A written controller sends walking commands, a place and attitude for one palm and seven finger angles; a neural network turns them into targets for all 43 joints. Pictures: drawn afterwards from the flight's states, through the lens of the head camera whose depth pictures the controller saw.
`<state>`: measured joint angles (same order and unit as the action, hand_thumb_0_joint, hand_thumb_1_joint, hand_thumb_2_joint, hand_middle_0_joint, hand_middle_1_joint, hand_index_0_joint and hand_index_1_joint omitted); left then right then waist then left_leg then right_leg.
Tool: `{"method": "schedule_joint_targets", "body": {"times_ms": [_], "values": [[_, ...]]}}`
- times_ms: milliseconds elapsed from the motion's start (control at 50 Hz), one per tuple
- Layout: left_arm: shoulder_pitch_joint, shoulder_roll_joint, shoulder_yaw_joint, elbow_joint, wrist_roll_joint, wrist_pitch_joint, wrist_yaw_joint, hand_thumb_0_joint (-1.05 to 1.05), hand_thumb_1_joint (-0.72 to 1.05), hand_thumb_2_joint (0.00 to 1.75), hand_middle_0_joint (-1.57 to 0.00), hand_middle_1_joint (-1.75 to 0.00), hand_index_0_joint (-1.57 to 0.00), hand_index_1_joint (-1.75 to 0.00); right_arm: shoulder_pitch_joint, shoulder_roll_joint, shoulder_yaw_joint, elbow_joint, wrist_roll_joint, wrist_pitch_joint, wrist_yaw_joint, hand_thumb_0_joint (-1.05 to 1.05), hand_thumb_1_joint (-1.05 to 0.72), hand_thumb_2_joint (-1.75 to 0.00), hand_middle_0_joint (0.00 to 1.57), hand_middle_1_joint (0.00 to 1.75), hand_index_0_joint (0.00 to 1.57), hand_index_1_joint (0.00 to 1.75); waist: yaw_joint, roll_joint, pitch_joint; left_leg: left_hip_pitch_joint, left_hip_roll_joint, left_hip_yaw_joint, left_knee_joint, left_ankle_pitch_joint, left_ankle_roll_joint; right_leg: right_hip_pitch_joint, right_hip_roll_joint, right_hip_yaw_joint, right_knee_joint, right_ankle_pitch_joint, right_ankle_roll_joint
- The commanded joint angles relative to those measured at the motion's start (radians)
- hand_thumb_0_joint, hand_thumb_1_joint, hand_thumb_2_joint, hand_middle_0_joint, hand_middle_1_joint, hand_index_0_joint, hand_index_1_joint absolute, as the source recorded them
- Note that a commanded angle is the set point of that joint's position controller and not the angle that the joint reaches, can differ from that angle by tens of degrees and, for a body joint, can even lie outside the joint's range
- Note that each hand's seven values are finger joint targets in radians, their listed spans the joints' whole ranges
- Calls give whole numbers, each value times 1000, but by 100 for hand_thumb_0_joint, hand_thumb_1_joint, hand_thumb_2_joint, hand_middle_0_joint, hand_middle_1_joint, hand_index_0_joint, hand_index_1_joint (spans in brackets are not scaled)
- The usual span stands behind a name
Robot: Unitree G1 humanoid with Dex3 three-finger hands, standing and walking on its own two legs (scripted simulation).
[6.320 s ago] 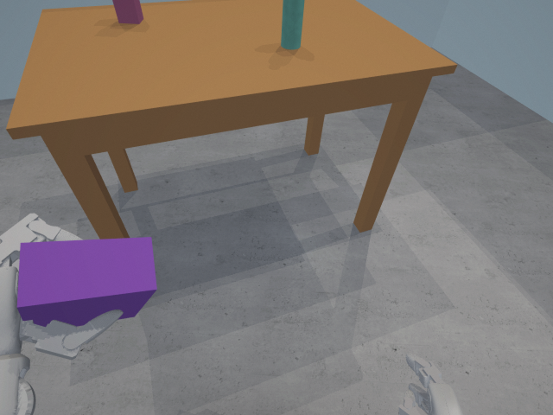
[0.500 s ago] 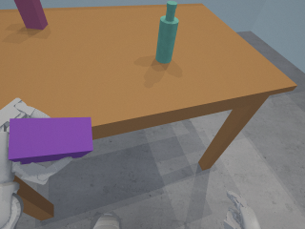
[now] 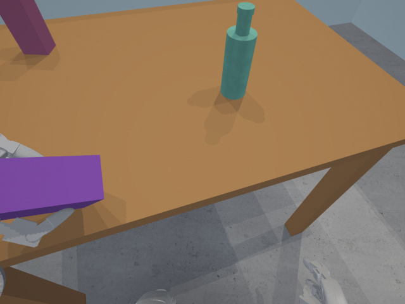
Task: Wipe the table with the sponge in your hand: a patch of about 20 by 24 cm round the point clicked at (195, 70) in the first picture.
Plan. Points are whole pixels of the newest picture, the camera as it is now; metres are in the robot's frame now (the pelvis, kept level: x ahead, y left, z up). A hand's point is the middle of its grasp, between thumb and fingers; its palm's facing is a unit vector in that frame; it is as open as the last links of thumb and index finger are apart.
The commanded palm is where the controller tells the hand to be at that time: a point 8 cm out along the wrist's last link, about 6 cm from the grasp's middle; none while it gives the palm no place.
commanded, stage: come to a stop and stand still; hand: left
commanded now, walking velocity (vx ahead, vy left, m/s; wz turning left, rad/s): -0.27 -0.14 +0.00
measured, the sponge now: (61, 187) +0.23 +0.23 +0.17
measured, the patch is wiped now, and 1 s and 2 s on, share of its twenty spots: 0.00 0.00 0.00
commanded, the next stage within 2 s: look again from close up in 1.26 s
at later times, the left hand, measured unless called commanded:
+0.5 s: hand (73, 178) +0.24 +0.21 +0.18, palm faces +0.46 -0.77 -0.43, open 10.0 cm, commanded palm +0.17 +0.24 +0.20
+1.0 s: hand (20, 229) +0.17 +0.24 +0.17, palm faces +0.45 -0.82 -0.34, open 10.0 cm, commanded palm +0.11 +0.28 +0.20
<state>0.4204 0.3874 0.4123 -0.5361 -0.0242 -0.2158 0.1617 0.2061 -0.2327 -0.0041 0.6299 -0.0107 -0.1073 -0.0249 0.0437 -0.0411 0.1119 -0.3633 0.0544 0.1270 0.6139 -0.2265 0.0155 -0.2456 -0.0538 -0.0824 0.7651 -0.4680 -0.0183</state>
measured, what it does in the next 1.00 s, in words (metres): steps on the spot: right foot, then left foot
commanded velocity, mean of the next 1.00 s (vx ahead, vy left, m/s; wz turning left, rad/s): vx -0.06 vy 0.02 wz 0.00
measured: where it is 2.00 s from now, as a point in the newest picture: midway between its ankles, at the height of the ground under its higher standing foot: outside the picture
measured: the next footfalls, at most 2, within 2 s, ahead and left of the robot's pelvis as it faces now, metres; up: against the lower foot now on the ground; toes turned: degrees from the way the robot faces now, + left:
right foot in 0.22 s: +0.05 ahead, -0.09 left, +0.00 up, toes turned +1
left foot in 0.64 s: +0.01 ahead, +0.11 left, +0.00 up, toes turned -2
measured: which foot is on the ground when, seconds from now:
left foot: down 0.00-0.26, up 0.28-0.62, down 0.64-1.00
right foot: down 0.00-0.00, up 0.02-0.20, down 0.22-1.00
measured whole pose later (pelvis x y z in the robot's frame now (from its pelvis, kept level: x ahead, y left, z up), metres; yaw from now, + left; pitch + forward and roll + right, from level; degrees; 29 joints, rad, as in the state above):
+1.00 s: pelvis -0.04 -0.01 +0.03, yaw +2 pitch -2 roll +0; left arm 0.39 0.31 0.28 -0.41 0.00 -0.08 0.17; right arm 0.26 -0.19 0.05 0.60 0.00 -0.06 -0.06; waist 0.01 -0.01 0.02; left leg -0.21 -0.02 0.05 0.44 -0.23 0.04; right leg -0.30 0.04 -0.04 0.47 -0.22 0.01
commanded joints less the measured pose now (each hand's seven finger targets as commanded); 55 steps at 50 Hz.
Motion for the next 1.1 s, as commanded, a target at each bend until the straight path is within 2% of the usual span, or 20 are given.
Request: {"method": "schedule_joint_targets", "body": {"times_ms": [0, 40, 120, 180, 200, 220, 240, 260, 300, 360, 400, 460, 560, 640, 740, 820, 880, 960, 1020, 1080], "values": [[-161, 179, 82, -234, -3, -73, 14, 0, 10, 130, -120, -160, -120, -160, -86, -90, -60, -167, 9, -64, 0, 0, -90, -90, 20, 30, 20, 30, -37, 198, -269, 384, 331, -489, -245, 572, 218, -298, 63, 125, 440, -79, 11], [-142, 206, 112, -321, -4, -44, 8, 0, 10, 130, -120, -160, -120, -160, -93, -80, -59, -168, 4, -65, 5, 0, -90, -90, 20, 30, 20, 30, -42, 279, -265, 352, 294, -376, -223, 648, 172, -273, 2, 98, 329, -31, 26], [56, 184, 136, -350, -24, -32, 2, 0, 10, 130, -120, -160, -120, -160, -97, -71, -42, -205, 11, -78, 23, 0, -90, -90, 20, 30, 20, 30, -24, 331, -255, 169, 217, -182, -202, 455, 81, -51, 38, 25, -39, 104, 19], [96, 181, 164, -246, -34, -17, 3, 0, 10, 130, -120, -160, -120, -160, -84, -73, -28, -220, 20, -68, 5, 0, -90, -90, 20, 30, 20, 30, -32, 223, -229, 13, 171, -114, -154, 165, 27, 137, 53, -2, -276, 274, 30], [70, 179, 161, -213, -30, -15, 1, 0, 10, 130, -120, -160, -120, -160, -81, -63, -24, -220, 19, -66, -1, 0, -90, -90, 20, 30, 20, 30, -33, 134, -222, 0, 123, -75, -96, 65, 0, 149, 27, 49, -345, 348, 24], [33, 208, 176, -183, -26, -16, 3, 0, 10, 130, -120, -160, -120, -160, -72, -53, -22, -217, 14, -60, -7, 0, -90, -90, 20, 30, 20, 30, -44, 3, -230, -5, 46, -30, 8, -49, -32, 118, -59, 196, -401, 494, -11], [24, 179, 147, -137, -38, 4, 1, 0, 10, 130, -120, -160, -120, -160, -61, -43, -21, -218, 18, -57, -10, 0, -90, -90, 20, 30, 20, 30, -44, -145, -232, -9, -37, -34, 123, -132, -59, 55, -168, 369, -452, 569, -66], [34, 164, 112, -117, -44, 23, 5, 0, 10, 130, -120, -160, -120, -160, -72, -53, -29, -211, 28, -51, -12, 0, -90, -90, 20, 30, 20, 30, -44, -205, -227, -38, -48, -78, 220, -209, -61, 71, -246, 450, -476, 669, -105], [-1, 173, 115, -94, -35, 12, 16, 0, 10, 130, -120, -160, -120, -160, -82, -45, -8, -186, 20, -46, -21, 0, -90, -90, 20, 30, 20, 30, -36, -105, -252, -108, -24, -140, 338, -246, -53, 142, -271, 397, -424, 805, -110], [-73, 162, 69, -65, -14, 11, 34, 0, 10, 130, -120, -160, -120, -160, -140, -45, 19, -165, 9, -35, -32, 0, -90, -90, 20, 30, 20, 30, -25, -54, -283, -99, -27, -118, 219, -230, -54, 216, -236, 287, -329, 1018, -115], [-76, 129, 36, -80, -2, 6, 40, 0, 10, 130, -120, -160, -120, -160, -121, -48, 14, -177, 1, -29, -45, 0, -90, -90, 20, 30, 20, 30, -22, -81, -286, -77, -48, -85, 163, -186, -46, 254, -220, 220, -330, 1031, -95], [-96, 181, 59, -204, 1, 14, 58, 0, 10, 130, -120, -160, -120, -160, -149, -68, -3, -191, 5, -9, -44, 0, -90, -90, 20, 30, 20, 30, -11, -110, -319, -38, -62, -80, 74, -189, -29, 268, -242, 270, -350, 987, -75], [43, 229, 126, -329, -14, 0, 73, 0, 10, 130, -120, -160, -120, -160, -106, -77, -26, -204, 6, 11, -37, 0, -90, -90, 20, 30, 20, 30, -28, -28, -366, 128, -62, -89, -121, -21, -18, 198, -231, 259, -360, 695, -79], [99, 194, 117, -287, -18, -12, 62, 0, 10, 130, -120, -160, -120, -160, -101, -101, -38, -223, 18, 10, -47, 0, -90, -90, 20, 30, 20, 30, -15, 149, -294, 163, 80, -203, -214, 176, 26, 86, -62, 158, -362, 339, 2], [3, 139, 56, -111, -13, 14, 39, 0, 10, 130, -120, -160, -120, -160, -83, -102, -18, -198, 18, 9, -56, 0, -90, -90, 20, 30, 20, 30, -39, 129, -151, -28, 36, -177, -265, -203, 11, 80, -16, 165, -455, 136, 17], [-118, 91, -38, -77, 5, 36, 22, 0, 10, 130, -120, -160, -120, -160, -60, -109, -14, -194, 19, 1, -58, 0, -90, -90, 20, 30, 20, 30, -48, 40, -98, 29, 3, -158, -268, -311, 13, -30, -4, 168, -563, -63, 31], [-217, 94, -70, -158, 15, 38, 20, 0, 10, 130, -120, -160, -120, -160, -73, -109, -8, -192, 12, -8, -58, 0, -90, -90, 20, 30, 20, 30, -54, 125, -106, 44, 21, -199, -359, -322, 18, 3, 35, 110, -477, 54, 36], [-214, 185, 28, -210, 40, 36, 23, 0, 10, 130, -120, -160, -120, -160, -96, -99, -18, -197, 4, -28, -53, 0, -90, -90, 20, 30, 20, 30, -23, 289, -129, -205, 137, -308, -542, -569, 59, 213, 104, 57, -95, 228, 52], [-81, 160, 49, -194, 28, 21, 16, 0, 10, 130, -120, -160, -120, -160, -82, -80, -21, -206, 6, -41, -38, 0, -90, -90, 20, 30, 20, 30, -19, 198, -144, -166, 121, -281, -436, -390, 66, 226, 80, 69, -210, 244, 36], [56, 153, 72, -126, 1, 5, 14, 0, 10, 130, -120, -160, -120, -160, -75, -88, -22, -194, 8, -42, -26, 0, -90, -90, 20, 30, 20, 30, -36, 71, -169, -93, 49, -211, -298, -245, 20, 207, 35, 113, -396, 266, 1]]}}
